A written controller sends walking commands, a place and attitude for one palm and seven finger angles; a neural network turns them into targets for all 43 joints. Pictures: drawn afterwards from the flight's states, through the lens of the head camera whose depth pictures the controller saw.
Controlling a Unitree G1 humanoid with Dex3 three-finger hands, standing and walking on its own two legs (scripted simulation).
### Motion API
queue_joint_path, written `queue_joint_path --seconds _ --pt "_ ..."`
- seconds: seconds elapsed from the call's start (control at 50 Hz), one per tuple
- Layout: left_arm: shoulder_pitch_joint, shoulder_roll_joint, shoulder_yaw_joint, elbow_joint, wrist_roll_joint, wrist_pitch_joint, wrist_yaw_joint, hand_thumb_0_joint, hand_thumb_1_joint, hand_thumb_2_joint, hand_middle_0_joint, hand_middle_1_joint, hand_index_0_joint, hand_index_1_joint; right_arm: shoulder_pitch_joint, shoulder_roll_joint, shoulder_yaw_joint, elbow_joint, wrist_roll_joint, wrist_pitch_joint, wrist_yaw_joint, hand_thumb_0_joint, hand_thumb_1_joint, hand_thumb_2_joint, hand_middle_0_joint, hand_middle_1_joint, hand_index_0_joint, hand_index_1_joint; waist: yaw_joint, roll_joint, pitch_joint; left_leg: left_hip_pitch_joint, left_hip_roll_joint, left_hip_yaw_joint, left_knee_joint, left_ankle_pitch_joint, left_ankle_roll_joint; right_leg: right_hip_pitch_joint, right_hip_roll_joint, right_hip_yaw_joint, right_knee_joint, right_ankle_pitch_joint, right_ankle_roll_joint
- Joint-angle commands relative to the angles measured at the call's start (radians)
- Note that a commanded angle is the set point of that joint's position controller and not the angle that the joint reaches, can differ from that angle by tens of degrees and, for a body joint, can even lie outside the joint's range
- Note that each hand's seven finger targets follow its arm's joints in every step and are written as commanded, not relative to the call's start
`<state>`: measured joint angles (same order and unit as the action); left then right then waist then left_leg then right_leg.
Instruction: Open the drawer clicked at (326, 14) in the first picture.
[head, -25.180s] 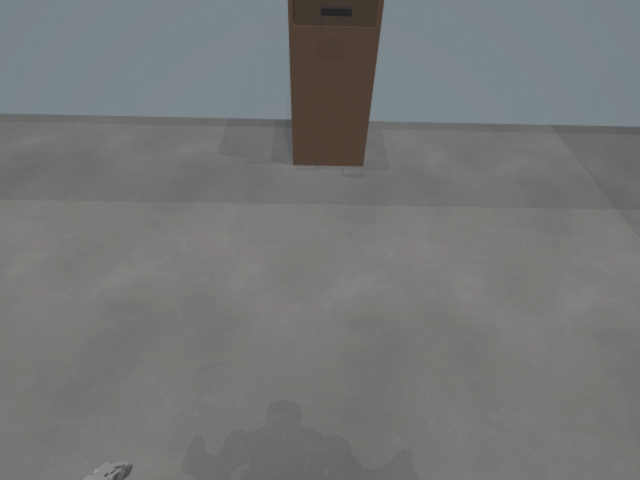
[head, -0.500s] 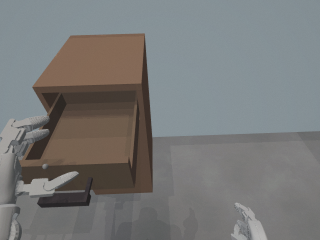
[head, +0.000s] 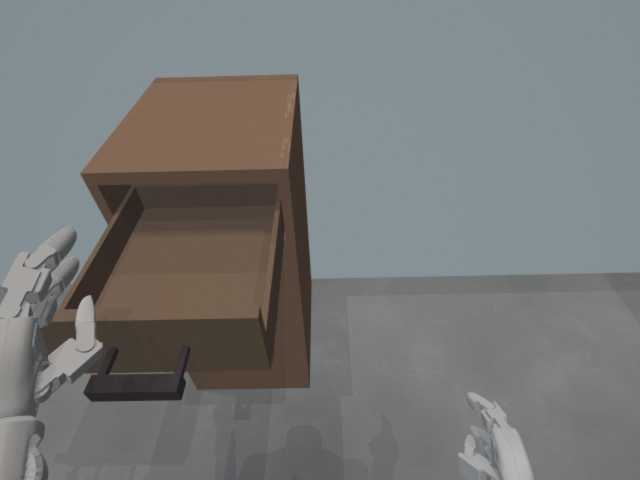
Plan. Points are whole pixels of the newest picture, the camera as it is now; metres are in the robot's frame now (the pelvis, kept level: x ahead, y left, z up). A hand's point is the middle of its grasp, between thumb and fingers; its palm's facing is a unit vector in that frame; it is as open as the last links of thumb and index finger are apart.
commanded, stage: draw the hand back to the body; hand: left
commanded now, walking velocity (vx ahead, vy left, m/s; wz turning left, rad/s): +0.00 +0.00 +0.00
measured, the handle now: (142, 370) +0.24 +0.29 -0.01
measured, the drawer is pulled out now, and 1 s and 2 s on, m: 0.30 0.30 0.30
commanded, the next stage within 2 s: step back with the hand held close in 0.06 s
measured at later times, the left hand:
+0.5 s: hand (79, 361) +0.17 +0.25 +0.15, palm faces +0.30 -0.81 -0.50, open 7.4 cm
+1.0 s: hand out of the picture +0.08 +0.27 +0.16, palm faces +0.42 -0.80 -0.43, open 7.4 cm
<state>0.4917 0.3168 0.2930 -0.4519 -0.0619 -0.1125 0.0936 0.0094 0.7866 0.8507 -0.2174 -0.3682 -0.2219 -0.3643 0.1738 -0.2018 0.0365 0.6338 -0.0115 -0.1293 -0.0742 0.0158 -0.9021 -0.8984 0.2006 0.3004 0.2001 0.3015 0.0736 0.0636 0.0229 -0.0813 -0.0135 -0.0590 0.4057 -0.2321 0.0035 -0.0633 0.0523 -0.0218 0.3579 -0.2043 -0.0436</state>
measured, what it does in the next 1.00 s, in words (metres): walks backwards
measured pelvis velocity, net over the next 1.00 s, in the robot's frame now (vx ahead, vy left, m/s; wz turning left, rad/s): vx -0.10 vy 0.02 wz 0.05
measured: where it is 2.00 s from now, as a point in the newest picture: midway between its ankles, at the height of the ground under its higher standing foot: outside the picture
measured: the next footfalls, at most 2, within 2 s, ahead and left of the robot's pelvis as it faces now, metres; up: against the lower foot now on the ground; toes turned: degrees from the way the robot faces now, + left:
left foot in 1.06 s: -0.05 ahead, +0.13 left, +0.00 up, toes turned +2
right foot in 1.44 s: -0.28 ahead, -0.09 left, +0.00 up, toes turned -3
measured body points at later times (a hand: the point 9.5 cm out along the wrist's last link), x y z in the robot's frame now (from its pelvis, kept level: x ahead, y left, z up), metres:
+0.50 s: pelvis -0.02 +0.02 +0.00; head +0.00 +0.02 +0.45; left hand +0.15 +0.30 +0.18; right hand +0.16 -0.23 -0.08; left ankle +0.00 +0.12 -0.74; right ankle +0.00 -0.09 -0.74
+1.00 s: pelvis -0.10 +0.02 -0.02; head -0.09 +0.04 +0.43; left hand +0.05 +0.31 +0.18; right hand +0.08 -0.20 -0.09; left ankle -0.07 +0.12 -0.72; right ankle -0.04 -0.09 -0.74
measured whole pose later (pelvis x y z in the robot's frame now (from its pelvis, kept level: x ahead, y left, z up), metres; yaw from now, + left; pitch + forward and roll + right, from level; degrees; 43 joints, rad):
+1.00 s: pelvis -0.10 +0.02 -0.02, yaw +3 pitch +1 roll -1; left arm 0.58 0.37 0.37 -0.64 -0.01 -0.22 0.14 0.01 0.88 0.89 -0.21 -0.30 -0.22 -0.30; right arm 0.21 -0.20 0.01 0.59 -0.01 -0.07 -0.04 0.02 -0.90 -0.90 0.20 0.30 0.20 0.30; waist 0.01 -0.03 0.00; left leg -0.48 -0.04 -0.03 0.83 -0.39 0.01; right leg -0.39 0.03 0.01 0.58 -0.21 -0.01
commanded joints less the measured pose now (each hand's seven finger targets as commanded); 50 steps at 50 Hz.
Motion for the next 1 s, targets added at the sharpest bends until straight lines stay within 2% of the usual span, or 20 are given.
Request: queue_joint_path --seconds 0.0,0.14,0.16,0.18,0.2,0.28,0.3,0.38,0.4,0.5,0.6,0.7,0.76,0.8,0.82,0.84,0.88,0.9,0.94,0.98 --pt "-0.112 0.182 0.111 -0.229 -0.002 -0.066 0.023 0.0 0.9 0.9 -0.2 -0.3 -0.2 -0.3 -0.142 -0.099 -0.041 -0.161 0.001 -0.061 -0.015 0.0 -0.9 -0.9 0.2 0.3 0.2 0.3 -0.009 0.012 -0.037 -0.005 0.005 0.038 -0.059 0.123 0.008 -0.041 -0.041 0.017 -0.1 0.05 0.026" --pt "-0.073 0.173 0.117 -0.199 -0.003 -0.069 0.022 0.0 0.9 0.9 -0.2 -0.3 -0.2 -0.3 -0.137 -0.097 -0.044 -0.157 0.001 -0.063 -0.013 0.0 -0.9 -0.9 0.2 0.3 0.2 0.3 -0.004 -0.026 -0.037 -0.017 0.007 0.036 -0.067 0.138 0.007 -0.022 -0.042 0.008 -0.084 0.067 0.028" --pt "-0.131 0.273 0.226 -0.268 0.004 -0.102 0.025 0.0 0.9 0.9 -0.2 -0.3 -0.2 -0.3 -0.138 -0.138 -0.05 -0.206 0.013 -0.034 -0.005 0.0 -0.9 -0.9 0.2 0.3 0.2 0.3 -0.039 -0.04 0.029 -0.101 0.014 -0.002 -0.022 0.085 0.028 -0.156 -0.089 0.099 -0.133 0.06 0.03" --pt "-0.054 0.215 0.186 -0.197 0.007 -0.108 0.018 0.0 0.9 0.9 -0.2 -0.3 -0.2 -0.3 -0.134 -0.125 -0.057 -0.188 0.008 -0.017 -0.002 0.0 -0.9 -0.9 0.2 0.3 0.2 0.3 -0.044 -0.101 0.016 -0.101 0.012 -0.01 0.011 0.069 0.029 -0.173 -0.116 0.105 -0.151 0.028 0.025" --pt "-0.062 0.223 0.182 -0.228 0.011 -0.116 0.015 0.0 0.9 0.9 -0.2 -0.3 -0.2 -0.3 -0.147 -0.132 -0.06 -0.196 0.007 -0.011 0.0 0.0 -0.9 -0.9 0.2 0.3 0.2 0.3 -0.043 -0.078 0.022 -0.094 0.007 -0.011 0.021 0.08 0.029 -0.193 -0.125 0.113 -0.157 0.047 0.018" --pt "0.046 0.176 0.14 -0.233 0.016 -0.122 0.021 0.0 0.9 0.9 -0.2 -0.3 -0.2 -0.3 -0.115 -0.134 -0.074 -0.203 0.016 0.015 0.006 0.0 -0.9 -0.9 0.2 0.3 0.2 0.3 -0.059 -0.054 -0.098 -0.085 0.017 0.003 0.054 0.15 0.023 -0.166 -0.148 0.093 -0.098 0.121 0.016" --pt "0.046 0.19 0.149 -0.274 0.016 -0.129 0.022 0.0 0.9 0.9 -0.2 -0.3 -0.2 -0.3 -0.117 -0.138 -0.076 -0.212 0.015 0.017 0.004 0.0 -0.9 -0.9 0.2 0.3 0.2 0.3 -0.057 -0.015 -0.13 -0.087 0.021 0.0 0.037 0.205 0.02 -0.137 -0.138 0.07 -0.067 0.179 0.018" --pt "0.113 0.233 0.2 -0.316 0.012 -0.126 0.035 0.0 0.9 0.9 -0.2 -0.3 -0.2 -0.3 -0.102 -0.138 -0.094 -0.234 0.022 0.046 0.001 0.0 -0.9 -0.9 0.2 0.3 0.2 0.3 -0.059 -0.054 -0.216 -0.111 0.044 -0.007 0.03 0.351 0.019 -0.066 -0.111 0.034 0.019 0.299 0.039" --pt "0.109 0.246 0.207 -0.34 0.011 -0.126 0.037 0.0 0.9 0.9 -0.2 -0.3 -0.2 -0.3 -0.106 -0.141 -0.094 -0.24 0.023 0.049 -0.002 0.0 -0.9 -0.9 0.2 0.3 0.2 0.3 -0.058 -0.025 -0.22 -0.12 0.045 -0.009 0.029 0.379 0.016 -0.061 -0.11 0.029 0.034 0.32 0.038" --pt "0.147 0.254 0.226 -0.353 0.007 -0.123 0.044 0.0 0.9 0.9 -0.2 -0.3 -0.2 -0.3 -0.101 -0.141 -0.1 -0.255 0.024 0.063 -0.004 0.0 -0.9 -0.9 0.2 0.3 0.2 0.3 -0.061 -0.013 -0.21 -0.18 0.063 -0.029 0.014 0.365 0.02 -0.069 -0.092 0.027 0.077 0.305 0.044" --pt "0.152 0.242 0.225 -0.34 0.018 -0.127 0.047 0.0 0.9 0.9 -0.2 -0.3 -0.2 -0.3 -0.1 -0.15 -0.1 -0.261 0.02 0.055 -0.003 0.0 -0.9 -0.9 0.2 0.3 0.2 0.3 -0.06 0.022 -0.168 -0.346 0.096 -0.065 -0.052 0.152 0.046 -0.029 -0.059 0.029 0.137 0.171 0.054" --pt "0.108 0.225 0.225 -0.361 0.045 -0.147 0.049 0.0 0.9 0.9 -0.2 -0.3 -0.2 -0.3 -0.087 -0.166 -0.093 -0.274 0.015 0.027 0.0 0.0 -0.9 -0.9 0.2 0.3 0.2 0.3 -0.062 0.101 -0.109 -0.664 0.158 -0.148 -0.178 -0.314 0.097 0.106 -0.014 0.031 0.307 0.06 0.059" --pt "0.068 0.204 0.218 -0.364 0.067 -0.153 0.053 0.0 0.9 0.9 -0.2 -0.3 -0.2 -0.3 -0.071 -0.166 -0.092 -0.277 0.006 0.008 0.001 0.0 -0.9 -0.9 0.2 0.3 0.2 0.3 -0.064 0.097 -0.075 -0.809 0.194 -0.182 -0.207 -0.478 0.126 0.162 0.008 0.038 0.404 0.019 0.066" --pt "0.046 0.23 0.241 -0.372 0.07 -0.159 0.057 0.0 0.9 0.9 -0.2 -0.3 -0.2 -0.3 -0.064 -0.164 -0.094 -0.276 0.004 -0.002 0.0 0.0 -0.9 -0.9 0.2 0.3 0.2 0.3 -0.067 0.048 -0.078 -0.776 0.163 -0.155 -0.131 -0.437 0.121 0.122 -0.006 0.079 0.353 0.059 0.054" --pt "0.043 0.222 0.231 -0.37 0.068 -0.162 0.056 0.0 0.9 0.9 -0.2 -0.3 -0.2 -0.3 -0.062 -0.156 -0.091 -0.272 0.003 -0.009 0.003 0.0 -0.9 -0.9 0.2 0.3 0.2 0.3 -0.072 -0.006 -0.073 -0.724 0.121 -0.121 -0.057 -0.399 0.105 0.058 -0.039 0.125 0.279 0.062 0.039" --pt "0.065 0.228 0.234 -0.35 0.057 -0.165 0.059 0.0 0.9 0.9 -0.2 -0.3 -0.2 -0.3 -0.046 -0.14 -0.09 -0.263 0.007 -0.013 0.008 0.0 -0.9 -0.9 0.2 0.3 0.2 0.3 -0.076 -0.09 -0.091 -0.57 0.057 -0.066 0.068 -0.283 0.068 -0.089 -0.104 0.209 0.145 0.057 0.009" --pt "0.049 0.229 0.205 -0.367 0.039 -0.167 0.066 0.0 0.9 0.9 -0.2 -0.3 -0.2 -0.3 -0.029 -0.128 -0.095 -0.232 0.012 -0.008 0.019 0.0 -0.9 -0.9 0.2 0.3 0.2 0.3 -0.085 -0.209 -0.12 -0.286 -0.027 0.026 0.378 -0.174 0.0 -0.395 -0.282 0.375 -0.084 -0.137 -0.081" --pt "0.039 0.247 0.22 -0.387 0.038 -0.168 0.073 0.0 0.9 0.9 -0.2 -0.3 -0.2 -0.3 -0.036 -0.128 -0.101 -0.216 0.007 -0.001 0.02 0.0 -0.9 -0.9 0.2 0.3 0.2 0.3 -0.08 -0.237 -0.146 -0.213 -0.036 0.032 0.525 -0.182 -0.011 -0.472 -0.335 0.403 -0.127 -0.133 -0.117" --pt "0.03 0.231 0.196 -0.383 0.044 -0.159 0.076 0.0 0.9 0.9 -0.2 -0.3 -0.2 -0.3 -0.058 -0.104 -0.083 -0.218 0.004 0.01 0.018 0.0 -0.9 -0.9 0.2 0.3 0.2 0.3 -0.083 -0.239 -0.141 -0.246 0.0 0.008 0.546 -0.201 -0.002 -0.427 -0.35 0.335 -0.076 0.028 -0.121" --pt "0.056 0.243 0.22 -0.368 0.041 -0.15 0.077 0.0 0.9 0.9 -0.2 -0.3 -0.2 -0.3 -0.067 -0.092 -0.067 -0.208 0.002 0.019 0.011 0.0 -0.9 -0.9 0.2 0.3 0.2 0.3 -0.084 -0.164 -0.105 -0.225 0.015 0.035 0.266 -0.139 -0.008 -0.387 -0.252 0.202 0.01 0.156 -0.06"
